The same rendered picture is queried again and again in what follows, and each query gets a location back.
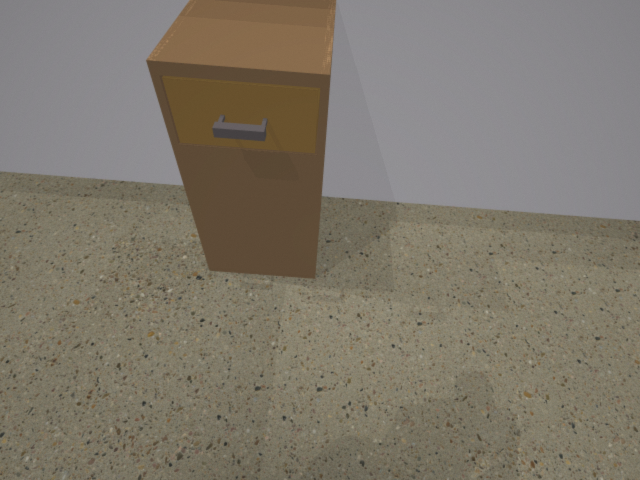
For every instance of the handle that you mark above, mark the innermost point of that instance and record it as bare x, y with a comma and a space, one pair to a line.
223, 129

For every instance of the drawer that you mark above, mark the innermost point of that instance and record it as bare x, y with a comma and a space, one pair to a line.
292, 112

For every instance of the cabinet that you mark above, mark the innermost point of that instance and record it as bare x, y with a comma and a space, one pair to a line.
257, 211

